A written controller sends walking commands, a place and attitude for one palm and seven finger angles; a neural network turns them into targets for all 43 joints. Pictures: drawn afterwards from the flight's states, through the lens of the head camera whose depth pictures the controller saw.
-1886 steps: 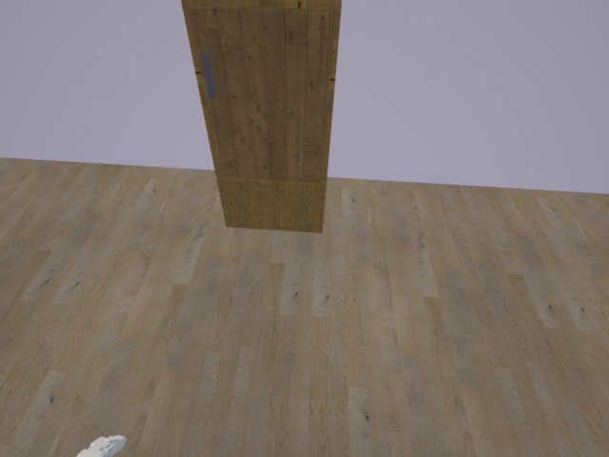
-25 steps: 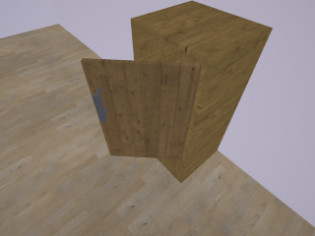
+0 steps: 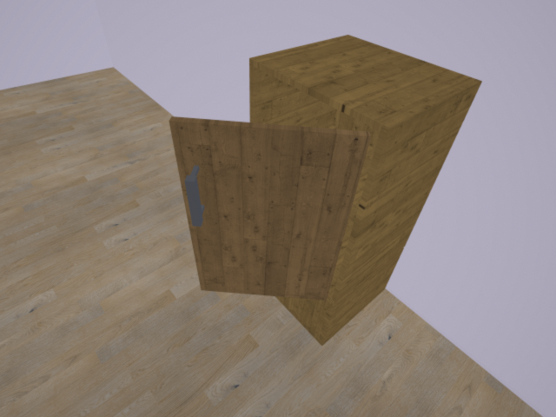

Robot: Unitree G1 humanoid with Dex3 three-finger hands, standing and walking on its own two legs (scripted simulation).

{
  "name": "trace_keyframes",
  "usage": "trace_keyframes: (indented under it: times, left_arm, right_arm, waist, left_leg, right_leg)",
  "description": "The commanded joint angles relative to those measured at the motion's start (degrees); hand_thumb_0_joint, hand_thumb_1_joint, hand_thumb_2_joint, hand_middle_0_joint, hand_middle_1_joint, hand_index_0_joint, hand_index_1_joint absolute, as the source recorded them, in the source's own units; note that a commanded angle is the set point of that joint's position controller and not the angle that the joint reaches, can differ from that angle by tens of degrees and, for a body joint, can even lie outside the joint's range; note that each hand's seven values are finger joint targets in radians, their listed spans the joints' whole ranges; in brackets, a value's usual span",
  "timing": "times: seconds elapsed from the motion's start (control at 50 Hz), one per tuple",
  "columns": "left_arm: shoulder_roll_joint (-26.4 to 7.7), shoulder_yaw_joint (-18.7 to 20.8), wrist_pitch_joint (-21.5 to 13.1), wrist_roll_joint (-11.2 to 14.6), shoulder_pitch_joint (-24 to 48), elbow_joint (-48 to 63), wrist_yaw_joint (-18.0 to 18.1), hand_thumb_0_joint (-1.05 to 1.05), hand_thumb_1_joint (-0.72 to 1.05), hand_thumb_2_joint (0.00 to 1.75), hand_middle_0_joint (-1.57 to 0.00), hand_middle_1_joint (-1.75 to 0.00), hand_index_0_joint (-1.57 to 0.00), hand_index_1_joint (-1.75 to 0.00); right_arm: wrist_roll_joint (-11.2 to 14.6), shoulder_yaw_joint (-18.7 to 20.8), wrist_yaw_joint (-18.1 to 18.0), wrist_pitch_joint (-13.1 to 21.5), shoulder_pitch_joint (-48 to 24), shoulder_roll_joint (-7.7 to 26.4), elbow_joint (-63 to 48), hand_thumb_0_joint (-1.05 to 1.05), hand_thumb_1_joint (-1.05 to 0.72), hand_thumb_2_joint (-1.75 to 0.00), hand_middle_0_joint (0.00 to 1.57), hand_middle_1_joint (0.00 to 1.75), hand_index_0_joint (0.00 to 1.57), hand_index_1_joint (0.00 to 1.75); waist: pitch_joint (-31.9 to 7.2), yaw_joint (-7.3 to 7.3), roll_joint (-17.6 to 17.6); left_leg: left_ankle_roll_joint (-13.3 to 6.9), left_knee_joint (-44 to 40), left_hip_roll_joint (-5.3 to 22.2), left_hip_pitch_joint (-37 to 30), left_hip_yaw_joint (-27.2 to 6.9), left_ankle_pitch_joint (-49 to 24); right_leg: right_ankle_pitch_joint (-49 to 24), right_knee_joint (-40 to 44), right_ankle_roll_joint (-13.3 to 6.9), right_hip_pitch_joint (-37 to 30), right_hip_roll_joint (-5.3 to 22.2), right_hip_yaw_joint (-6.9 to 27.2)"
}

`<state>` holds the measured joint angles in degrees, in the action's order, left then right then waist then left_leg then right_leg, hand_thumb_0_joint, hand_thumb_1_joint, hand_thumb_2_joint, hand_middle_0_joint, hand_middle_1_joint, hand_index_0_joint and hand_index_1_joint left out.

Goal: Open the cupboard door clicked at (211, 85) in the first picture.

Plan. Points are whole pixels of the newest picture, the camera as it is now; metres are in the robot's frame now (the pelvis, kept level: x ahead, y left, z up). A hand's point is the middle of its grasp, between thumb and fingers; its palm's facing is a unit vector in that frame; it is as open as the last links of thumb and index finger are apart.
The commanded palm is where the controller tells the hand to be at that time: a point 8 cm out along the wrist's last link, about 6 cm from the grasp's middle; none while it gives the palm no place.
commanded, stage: look again from close up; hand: left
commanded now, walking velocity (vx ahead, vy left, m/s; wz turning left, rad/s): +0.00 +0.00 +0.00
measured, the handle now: (196, 196) +0.58 +0.21 -0.03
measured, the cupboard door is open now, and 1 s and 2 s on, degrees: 46 46 46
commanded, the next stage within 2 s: shuffle to correct the standing spot in 0.22 s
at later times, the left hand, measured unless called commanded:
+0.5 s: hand out of the picture -0.03 +0.19 -0.17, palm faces +0.01 -0.99 -0.17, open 7.3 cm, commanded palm none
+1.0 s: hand out of the picture +0.03 +0.18 -0.18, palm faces +0.02 -0.98 -0.21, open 7.3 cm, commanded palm none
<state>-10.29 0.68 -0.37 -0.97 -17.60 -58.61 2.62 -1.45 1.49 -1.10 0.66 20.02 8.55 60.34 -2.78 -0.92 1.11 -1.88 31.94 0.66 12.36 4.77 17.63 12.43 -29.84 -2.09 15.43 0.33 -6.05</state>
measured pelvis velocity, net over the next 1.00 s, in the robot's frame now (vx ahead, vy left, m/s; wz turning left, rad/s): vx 0.02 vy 0.01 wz -0.03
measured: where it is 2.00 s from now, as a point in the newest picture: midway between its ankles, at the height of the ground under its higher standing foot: outside the picture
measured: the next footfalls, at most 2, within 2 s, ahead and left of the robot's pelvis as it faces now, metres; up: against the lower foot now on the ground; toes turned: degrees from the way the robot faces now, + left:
none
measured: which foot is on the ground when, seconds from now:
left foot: down 0.00-1.00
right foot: down 0.00-1.00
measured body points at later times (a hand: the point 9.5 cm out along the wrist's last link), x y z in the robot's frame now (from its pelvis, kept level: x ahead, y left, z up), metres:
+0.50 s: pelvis +0.00 +0.03 +0.01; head -0.02 +0.04 +0.45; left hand -0.03 +0.25 -0.16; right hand +0.00 -0.19 -0.15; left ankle +0.00 +0.09 -0.73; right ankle +0.04 -0.10 -0.73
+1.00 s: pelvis +0.02 +0.01 +0.00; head +0.03 +0.01 +0.45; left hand +0.03 +0.23 -0.16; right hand +0.02 -0.21 -0.16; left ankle +0.00 +0.09 -0.73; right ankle +0.04 -0.10 -0.73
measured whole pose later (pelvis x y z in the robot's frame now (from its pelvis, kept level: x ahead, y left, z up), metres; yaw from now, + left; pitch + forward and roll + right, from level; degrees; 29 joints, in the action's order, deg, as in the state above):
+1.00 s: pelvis +0.02 +0.01 +0.00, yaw -1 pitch -2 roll +0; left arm -7.9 1.1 0.2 -0.9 -16.9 -59.9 3.7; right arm -0.4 2.3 -2.0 -1.2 14.3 7.6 62.9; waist 3.7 -0.5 0.4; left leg -2.3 31.3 0.0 9.9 6.6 19.4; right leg 14.5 -31.2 -1.2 14.5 1.0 -4.4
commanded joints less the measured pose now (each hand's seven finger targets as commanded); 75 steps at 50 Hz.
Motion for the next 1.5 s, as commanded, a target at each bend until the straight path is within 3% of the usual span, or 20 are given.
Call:
trace_keyframes:
  times: [0.0, 0.16, 0.3, 0.36, 0.4, 0.46, 0.52, 0.58, 0.64, 0.68, 0.72, 0.78, 0.84, 0.88, 0.94, 1.0, 1.04, 1.22, 1.34, 1.48]
  left_arm:
    - [-5.1, 1.0, -1.1, -0.1, -2.7, 2.4, -0.1, 0.0, 0.9, 0.9, -0.2, -0.3, -0.2, -0.3]
    - [-4.3, 0.5, -0.8, -0.2, -2.3, 2.1, -0.2, 0.0, 0.9, 0.9, -0.2, -0.3, -0.2, -0.3]
    - [-3.5, 0.1, -0.7, -0.3, -3.7, 0.7, -0.2, 0.0, 0.9, 0.9, -0.2, -0.3, -0.2, -0.3]
    - [-2.4, 0.0, -0.5, -0.6, -4.9, -0.6, -0.4, 0.0, 0.9, 0.9, -0.2, -0.3, -0.2, -0.3]
    - [-1.6, 0.2, 0.0, -1.1, -5.3, -0.7, -0.8, 0.0, 0.9, 0.9, -0.2, -0.3, -0.2, -0.3]
    - [-0.9, 0.4, 0.2, -1.4, -6.2, -0.8, -1.3, 0.0, 0.9, 0.9, -0.2, -0.3, -0.2, -0.3]
    - [0.3, 0.7, 0.0, -1.2, -7.5, -0.7, -1.7, 0.0, 0.9, 0.9, -0.2, -0.3, -0.2, -0.3]
    - [0.7, 0.8, -0.7, -0.8, -9.6, -1.3, -1.3, 0.0, 0.9, 0.9, -0.2, -0.3, -0.2, -0.3]
    - [-0.3, 0.6, -1.3, -0.2, -11.2, -2.7, -0.4, 0.0, 0.9, 0.9, -0.2, -0.3, -0.2, -0.3]
    - [-0.5, 0.4, -1.7, 0.1, -10.6, -2.9, 0.2, 0.0, 0.9, 0.9, -0.2, -0.3, -0.2, -0.3]
    - [-1.1, 0.4, -1.7, 0.4, -10.1, -2.5, 0.7, 0.0, 0.9, 0.9, -0.2, -0.3, -0.2, -0.3]
    - [-2.3, 1.0, -1.3, 0.3, -9.5, -1.6, 1.2, 0.0, 0.9, 0.9, -0.2, -0.3, -0.2, -0.3]
    - [-3.5, 1.7, -0.8, 0.1, -8.2, -0.6, 1.4, 0.0, 0.9, 0.9, -0.2, -0.3, -0.2, -0.3]
    - [-4.2, 1.9, -0.5, 0.0, -6.6, -0.2, 1.4, 0.0, 0.9, 0.9, -0.2, -0.3, -0.2, -0.3]
    - [-4.5, 2.1, 0.0, 0.0, -3.2, 0.9, 1.2, 0.0, 0.9, 0.9, -0.2, -0.3, -0.2, -0.3]
    - [-3.8, 1.8, 0.3, -0.1, -0.2, 2.2, 0.9, 0.0, 0.9, 0.9, -0.2, -0.3, -0.2, -0.3]
    - [-2.7, 1.5, 0.7, -0.2, -0.3, 2.3, 0.6, 0.0, 0.9, 0.9, -0.2, -0.3, -0.2, -0.3]
    - [-2.1, 0.9, 0.6, -0.8, -3.0, 0.9, 0.0, 0.0, 0.9, 0.9, -0.2, -0.3, -0.2, -0.3]
    - [-1.6, 0.5, -0.1, -0.7, -4.6, -0.3, 0.0, 0.0, 0.9, 0.9, -0.2, -0.3, -0.2, -0.3]
    - [-0.4, 0.2, -0.6, -0.6, -7.2, -2.2, 0.1, 0.0, 0.9, 0.9, -0.2, -0.3, -0.2, -0.3]
  right_arm:
    - [0.4, 0.6, -0.5, 1.2, 0.7, 6.9, -3.0, 0.0, -0.9, -0.9, 0.2, 0.3, 0.2, 0.3]
    - [0.5, 0.5, -0.3, 1.1, -1.3, 7.5, -2.9, 0.0, -0.9, -0.9, 0.2, 0.3, 0.2, 0.3]
    - [0.7, 0.4, -0.2, 0.9, -2.4, 7.7, -1.5, 0.0, -0.9, -0.9, 0.2, 0.3, 0.2, 0.3]
    - [0.5, 0.4, -0.3, 0.5, -0.9, 7.6, -0.1, 0.0, -0.9, -0.9, 0.2, 0.3, 0.2, 0.3]
    - [0.4, 0.9, -0.3, 0.0, -1.0, 8.8, -0.1, 0.0, -0.9, -0.9, 0.2, 0.3, 0.2, 0.3]
    - [0.4, 1.6, -0.4, -0.1, -0.7, 9.4, 0.0, 0.0, -0.9, -0.9, 0.2, 0.3, 0.2, 0.3]
    - [0.3, 1.8, -0.7, 0.3, 0.6, 8.9, 0.4, 0.0, -0.9, -0.9, 0.2, 0.3, 0.2, 0.3]
    - [0.6, 1.1, -0.9, 0.7, 1.0, 6.6, 0.7, 0.0, -0.9, -0.9, 0.2, 0.3, 0.2, 0.3]
    - [1.0, 0.1, -1.1, 1.0, 1.7, 4.0, 1.6, 0.0, -0.9, -0.9, 0.2, 0.3, 0.2, 0.3]
    - [1.2, -0.1, -1.4, 1.1, 2.5, 3.5, 2.5, 0.0, -0.9, -0.9, 0.2, 0.3, 0.2, 0.3]
    - [1.3, 0.0, -1.8, 0.9, 2.8, 3.4, 3.1, 0.0, -0.9, -0.9, 0.2, 0.3, 0.2, 0.3]
    - [1.4, 0.5, -1.9, 0.2, 2.2, 3.3, 2.6, 0.0, -0.9, -0.9, 0.2, 0.3, 0.2, 0.3]
    - [1.3, 1.2, -1.7, -0.7, 1.5, 3.1, 1.7, 0.0, -0.9, -0.9, 0.2, 0.3, 0.2, 0.3]
    - [1.3, 1.3, -1.4, -1.4, 0.8, 2.6, 1.3, 0.0, -0.9, -0.9, 0.2, 0.3, 0.2, 0.3]
    - [1.2, 1.3, -1.1, -1.9, 0.0, 1.8, 1.1, 0.0, -0.9, -0.9, 0.2, 0.3, 0.2, 0.3]
    - [0.9, 1.2, -0.7, -1.6, -0.1, 2.7, 1.0, 0.0, -0.9, -0.9, 0.2, 0.3, 0.2, 0.3]
    - [0.6, 1.1, -0.5, -1.1, -1.7, 4.1, 0.5, 0.0, -0.9, -0.9, 0.2, 0.3, 0.2, 0.3]
    - [0.6, 1.3, 0.1, -0.5, -3.3, 6.7, -0.5, 0.0, -0.9, -0.9, 0.2, 0.3, 0.2, 0.3]
    - [0.8, 1.0, 0.0, -0.3, -1.3, 6.0, 0.3, 0.0, -0.9, -0.9, 0.2, 0.3, 0.2, 0.3]
    - [1.0, 0.6, -0.2, 0.1, 0.4, 4.8, 1.7, 0.0, -0.9, -0.9, 0.2, 0.3, 0.2, 0.3]
  waist:
    - [8.8, 1.47, -4.3]
    - [7.7, 1.12, -0.9]
    - [7.2, 1.02, -2.1]
    - [6.7, 0.69, -3.3]
    - [10.1, 0.58, -5.0]
    - [13.5, 0.76, -5.1]
    - [13.8, 0.81, -2.8]
    - [12.7, 1.49, -0.8]
    - [9.4, 1.04, 2.3]
    - [7.5, 0.4, 1.4]
    - [4.3, 0.35, -0.7]
    - [2.9, 0.62, -0.6]
    - [0.9, 0.68, 2.5]
    - [1.4, 0.62, 3.4]
    - [4.0, 0.1, 4.2]
    - [6.3, -0.13, -0.1]
    - [8.7, 1.03, -3.9]
    - [10.5, 2.11, -3.2]
    - [9.9, 1.31, -0.2]
    - [9.3, 0.99, -0.8]
  left_leg:
    - [-1.1, -13.5, 6.2, 8.8, -9.1, 0.2]
    - [-1.1, -16.0, 6.7, 5.4, -9.0, -0.7]
    - [-0.9, -17.5, 6.6, 3.6, -8.9, 0.4]
    - [-1.3, -19.4, 7.3, 2.4, -9.5, 10.0]
    - [-2.1, -22.1, 8.9, 4.6, -11.5, 19.1]
    - [-3.9, -23.2, 11.2, 5.5, -13.8, 22.1]
    - [-4.7, -21.2, 11.9, 4.2, -13.7, 18.7]
    - [-3.4, -16.2, 8.6, 4.6, -9.5, 7.4]
    - [-1.3, -9.5, 4.6, 2.0, -4.0, -6.2]
    - [-0.5, -9.0, 5.0, -1.3, -3.4, -16.9]
    - [0.1, -8.2, 5.6, -3.8, -3.4, -23.7]
    - [0.7, -5.7, 5.5, -3.7, -2.6, -24.8]
    - [1.3, -2.7, 4.4, -2.0, -1.3, -16.9]
    - [1.6, -1.2, 3.2, -0.8, -1.0, -10.0]
    - [1.6, -2.4, 2.8, -1.0, -1.7, -4.8]
    - [0.4, -7.5, 5.0, -2.5, -4.3, -7.1]
    - [-0.7, -12.6, 7.1, 2.4, -7.2, -4.2]
    - [-1.4, -21.3, 8.2, 8.9, -10.7, 11.6]
    - [-1.1, -19.9, 7.1, 5.9, -9.6, 8.9]
    - [-1.0, -19.5, 6.9, 3.4, -8.5, 5.9]
  right_leg:
    - [-2.7, 5.8, -0.7, -3.4, 5.2, 7.5]
    - [-4.6, 6.5, 0.5, -4.4, 5.5, 6.9]
    - [-5.4, 6.8, 1.0, -4.3, 5.7, 7.0]
    - [1.3, 5.5, 1.1, -3.8, 4.5, 5.2]
    - [6.1, 3.0, 1.2, -1.1, 3.0, 3.5]
    - [6.6, 0.2, 0.9, 1.7, 2.1, 2.2]
    - [5.2, 0.1, 0.3, 2.5, 2.3, 2.7]
    - [-0.4, 3.5, -0.4, -1.3, 4.0, 6.2]
    - [-11.7, 4.7, -1.3, -4.2, 6.8, 10.2]
    - [-25.2, 3.8, -1.2, -5.2, 7.5, 9.4]
    - [-32.4, 2.6, -1.0, -7.1, 8.1, 9.5]
    - [-38.5, 0.6, -1.3, -8.0, 9.4, 10.1]
    - [-40.1, 0.9, -2.5, -9.3, 11.9, 12.1]
    - [-37.0, 2.7, -3.9, -8.2, 13.7, 14.1]
    - [-21.5, 6.6, -4.7, -3.4, 13.9, 15.1]
    - [-8.4, 6.6, -2.2, 1.0, 9.5, 11.9]
    - [-2.1, 6.0, -0.2, -0.7, 6.0, 9.0]
    - [-0.3, 5.0, 1.5, -4.5, 4.6, 6.4]
    - [-0.3, 7.9, 1.3, -2.8, 5.3, 8.0]
    - [-2.0, 8.7, 1.1, -2.1, 5.7, 8.2]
